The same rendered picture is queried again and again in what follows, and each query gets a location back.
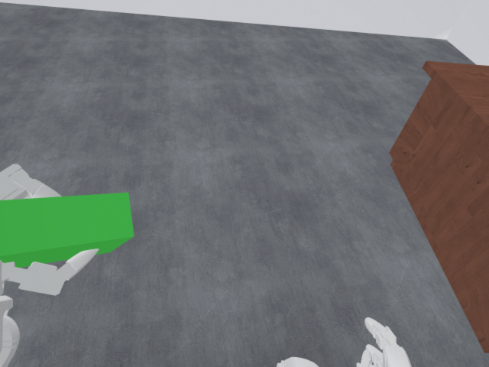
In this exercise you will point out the left robot forearm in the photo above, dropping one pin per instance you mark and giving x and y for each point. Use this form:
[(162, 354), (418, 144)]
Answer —
[(9, 332)]

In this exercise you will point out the table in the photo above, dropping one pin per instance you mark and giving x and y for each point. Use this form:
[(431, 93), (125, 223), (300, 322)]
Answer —
[(441, 160)]

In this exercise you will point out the left robot hand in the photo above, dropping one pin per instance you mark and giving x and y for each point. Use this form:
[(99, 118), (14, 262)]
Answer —
[(16, 184)]

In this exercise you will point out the sponge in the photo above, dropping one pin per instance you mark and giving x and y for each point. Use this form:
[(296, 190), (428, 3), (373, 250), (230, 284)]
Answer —
[(53, 229)]

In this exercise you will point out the right robot hand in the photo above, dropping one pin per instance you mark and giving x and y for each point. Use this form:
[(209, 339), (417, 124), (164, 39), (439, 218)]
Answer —
[(392, 356)]

